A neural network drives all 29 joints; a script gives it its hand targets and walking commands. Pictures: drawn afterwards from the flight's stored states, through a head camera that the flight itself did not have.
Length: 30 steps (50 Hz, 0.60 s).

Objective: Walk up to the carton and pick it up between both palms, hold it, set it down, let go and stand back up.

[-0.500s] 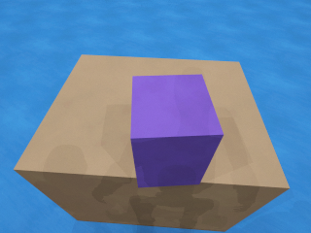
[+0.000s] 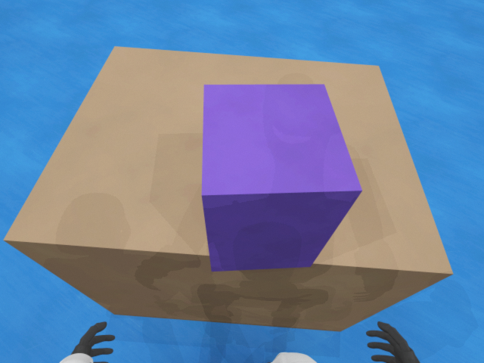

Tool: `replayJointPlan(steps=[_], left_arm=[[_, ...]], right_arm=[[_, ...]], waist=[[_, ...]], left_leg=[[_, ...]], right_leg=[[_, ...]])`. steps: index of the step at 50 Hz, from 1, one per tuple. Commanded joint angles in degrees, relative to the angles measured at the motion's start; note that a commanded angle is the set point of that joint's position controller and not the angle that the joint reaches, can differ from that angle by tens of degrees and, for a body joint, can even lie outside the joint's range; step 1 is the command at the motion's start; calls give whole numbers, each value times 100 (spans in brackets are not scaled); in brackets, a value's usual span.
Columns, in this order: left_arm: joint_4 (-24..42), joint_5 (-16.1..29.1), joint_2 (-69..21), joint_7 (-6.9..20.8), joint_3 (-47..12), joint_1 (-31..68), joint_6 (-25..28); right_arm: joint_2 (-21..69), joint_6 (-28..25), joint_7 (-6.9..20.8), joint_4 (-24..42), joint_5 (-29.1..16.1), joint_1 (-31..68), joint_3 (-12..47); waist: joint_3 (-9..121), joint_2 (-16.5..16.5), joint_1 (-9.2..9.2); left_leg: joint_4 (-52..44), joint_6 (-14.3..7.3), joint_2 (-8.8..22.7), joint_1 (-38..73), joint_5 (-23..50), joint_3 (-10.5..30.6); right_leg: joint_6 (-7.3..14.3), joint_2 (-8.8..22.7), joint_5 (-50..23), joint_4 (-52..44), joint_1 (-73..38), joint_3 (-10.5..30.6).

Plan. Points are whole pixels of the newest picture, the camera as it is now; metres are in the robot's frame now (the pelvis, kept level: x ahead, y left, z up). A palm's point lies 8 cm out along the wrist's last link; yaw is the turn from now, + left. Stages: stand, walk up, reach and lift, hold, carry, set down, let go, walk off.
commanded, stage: reach and lift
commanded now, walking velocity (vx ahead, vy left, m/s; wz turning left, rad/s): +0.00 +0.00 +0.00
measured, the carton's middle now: (263, 185) +0.38 -0.03 +0.05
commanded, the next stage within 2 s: none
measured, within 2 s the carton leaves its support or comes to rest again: neither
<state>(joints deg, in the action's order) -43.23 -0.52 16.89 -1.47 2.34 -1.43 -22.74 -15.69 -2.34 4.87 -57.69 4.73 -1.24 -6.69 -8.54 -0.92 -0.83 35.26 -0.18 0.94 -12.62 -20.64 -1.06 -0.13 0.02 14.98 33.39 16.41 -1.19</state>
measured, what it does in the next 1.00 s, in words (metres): stands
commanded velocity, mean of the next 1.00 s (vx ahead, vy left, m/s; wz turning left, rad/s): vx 0.00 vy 0.00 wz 0.00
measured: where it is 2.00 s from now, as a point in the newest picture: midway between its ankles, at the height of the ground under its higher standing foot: outside the picture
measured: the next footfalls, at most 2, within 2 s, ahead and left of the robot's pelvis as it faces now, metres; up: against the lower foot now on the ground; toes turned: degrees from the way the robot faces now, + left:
none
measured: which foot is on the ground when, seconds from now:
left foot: down 0.00-1.00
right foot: down 0.00-1.00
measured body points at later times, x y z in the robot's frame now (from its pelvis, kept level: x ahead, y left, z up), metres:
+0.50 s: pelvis +0.00 -0.02 +0.01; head +0.00 +0.00 +0.46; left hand +0.14 +0.25 -0.08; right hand +0.16 -0.26 -0.06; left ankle -0.02 +0.11 -0.73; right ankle +0.03 -0.12 -0.73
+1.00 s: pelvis -0.02 -0.02 +0.02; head -0.05 -0.02 +0.46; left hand +0.16 +0.20 -0.02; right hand +0.14 -0.25 -0.01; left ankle -0.02 +0.11 -0.73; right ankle +0.03 -0.12 -0.73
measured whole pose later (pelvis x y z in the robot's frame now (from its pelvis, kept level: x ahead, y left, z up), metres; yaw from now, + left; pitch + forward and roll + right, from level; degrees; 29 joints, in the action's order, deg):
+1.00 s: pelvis -0.02 -0.02 +0.02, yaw -1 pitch -7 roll +1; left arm -11.5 6.3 9.8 -4.7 0.8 -15.6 -16.8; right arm -11.3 6.0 1.1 -7.8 -1.8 -23.9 -3.4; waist -3.0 -0.7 1.1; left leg 20.5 0.7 1.1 -1.6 -12.1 -3.4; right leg 1.0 -0.2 8.8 23.3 7.7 0.0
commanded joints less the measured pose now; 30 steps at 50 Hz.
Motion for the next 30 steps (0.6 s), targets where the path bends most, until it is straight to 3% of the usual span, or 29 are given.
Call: replayJointPlan(steps=[1, 3, 4, 5, 6, 7, 8, 9, 10, 11, 13, 14, 15, 17, 19, 21, 22, 23, 24, 25, 27, 28, 29, 30], left_arm=[[2341, -475, 664, 24, 489, 133, -711], [2850, -410, 719, 116, 570, -355, -565], [2774, -465, 806, 149, 699, -345, -514], [3037, -492, 761, 121, 662, -483, -468], [2899, -523, 605, 70, 557, -859, -388], [3053, -530, 636, 63, 591, -804, -360], [3246, -431, 526, 25, 605, -862, -275], [3203, -567, 600, 16, 816, -713, -240], [3082, -516, 605, 15, 805, -810, -181], [3153, -485, 637, 28, 773, -864, -144], [3323, -421, 743, -24, 914, -686, 20], [3363, -315, 646, -49, 867, -737, 80], [3198, -338, 664, -22, 875, -545, 140], [3139, -249, 733, 72, 790, -496, 183], [3283, -16, 687, 99, 514, -492, 211], [3411, -113, 642, 84, 461, -422, 210], [3719, 48, 585, 67, 396, -294, 209], [3715, 122, 619, 46, 360, -421, 183], [3765, 117, 585, 64, 287, -322, 227], [3869, 158, 609, 40, 257, -443, 229], [4173, 280, 511, -24, 92, -564, 285], [4447, 223, 518, -86, 144, -467, 347], [4447, 174, 456, -131, 172, -426, 379], [4247, 192, 447, -115, 127, -490, 416]], right_arm=[[-1650, -79, 64, 1089, -397, -194, -202], [-1831, -325, -43, 1706, -508, -169, -254], [-1644, -403, -107, 1779, -587, -265, -65], [-1714, -527, -138, 2072, -638, -397, -83], [-1767, -576, -159, 1797, -632, -757, -131], [-1629, -611, -149, 1909, -660, -689, 47], [-1619, -673, -124, 1956, -609, -473, 19], [-1415, -722, -168, 1934, -722, -490, 236], [-1309, -755, -208, 2027, -678, -446, 277], [-1208, -723, -248, 1894, -690, -756, 216], [-992, -721, -280, 2210, -618, -603, 351], [-858, -716, -296, 2380, -615, -717, 360], [-602, -668, -310, 2379, -628, -675, 556], [-402, -510, -390, 2768, -544, -946, 474], [-346, -398, -482, 3032, -462, -967, 253], [-217, -253, -483, 3089, -430, -1204, 282], [-68, -216, -465, 3445, -517, -992, 328], [-65, -139, -493, 3607, -528, -1198, 290], [-138, -118, -505, 3671, -427, -1148, 175], [-182, -38, -522, 3679, -418, -1207, 35], [-142, 29, -487, 3917, -417, -1416, -57], [-82, 37, -465, 4078, -439, -1431, -99], [-146, 91, -434, 4132, -435, -1499, -147], [-219, 129, -457, 4249, -397, -1406, -169]], waist=[[2123, 527, 26], [2586, 128, 133], [2514, 174, 123], [2800, 291, 97], [2602, 374, 97], [2654, 395, 161], [2617, 255, 190], [2626, 145, 121], [2326, -79, 302], [2137, 4, 162], [1726, -64, 252], [1709, -174, 272], [1350, -149, 317], [938, -319, 185], [569, -403, -44], [353, 34, -67], [395, 124, -30], [510, 46, -82], [423, 225, -5], [445, 499, -85], [519, 428, -164], [553, 626, -36], [639, 833, -109], [507, 818, -145]], left_leg=[[-90, 473, 183, 72, 2757, -246], [-14, 494, 104, 655, 3545, -123], [-31, 502, -50, 497, 3426, -176], [-85, 512, 23, 615, 3745, -174], [-175, 581, -47, 820, 4094, -189], [-227, 524, -67, 777, 3746, -237], [-294, 570, -57, 941, 3860, -203], [-370, 494, -195, 754, 3749, -205], [-492, 389, -244, 515, 3315, -224], [-570, 384, -252, 241, 3131, -286], [-875, 204, -235, 72, 2363, -288], [-955, 246, -262, 79, 2331, -308], [-1081, 115, -349, -167, 1856, -418], [-1428, 31, -408, -188, 1215, -505], [-1643, 22, -348, -118, 1147, -422], [-1768, 34, -331, -113, 964, -461], [-1838, 55, -291, -84, 1037, -491], [-1802, 50, -245, -15, 1057, -517], [-1826, 36, -240, -68, 1077, -497], [-1896, 74, -165, -323, 918, -485], [-1977, 129, -105, -195, 802, -484], [-2087, 203, -105, -282, 797, -573], [-2341, 68, 104, -637, 108, -523], [-2500, -95, 216, -1167, -431, -471]], right_leg=[[322, -246, -2052, 93, -1194, -507], [114, -254, -3087, 1, -1417, -429], [53, -260, -3360, 49, -1474, -341], [10, -236, -3683, 26, -1809, -403], [-37, -338, -3669, -64, -1779, -416], [-27, -200, -3562, -163, -1767, -308], [-51, -228, -3561, -147, -1659, -431], [-114, -138, -4116, -164, -1875, -288], [-150, -83, -3992, -219, -2023, -194], [-171, -84, -3918, -280, -2175, -169], [-128, 30, -3235, -465, -2306, -54], [-163, -43, -3310, -525, -2253, -80], [-238, 74, -3088, -673, -2270, 99], [-285, 158, -2410, -964, -2142, 263], [-316, 85, -2219, -1103, -2016, 124], [-226, 76, -1425, -1347, -1845, 164], [-278, 211, -1250, -1425, -1783, 197], [-181, 116, -1171, -1507, -1838, 132], [-139, 77, -1250, -1390, -1786, 49], [-79, 94, -956, -1364, -1923, 14], [-1, -27, -788, -1491, -1837, -59], [-12, 29, -768, -1527, -1993, 3], [-4, -157, -761, -1329, -2400, -135], [-88, -244, -686, -1136, -2735, -153]])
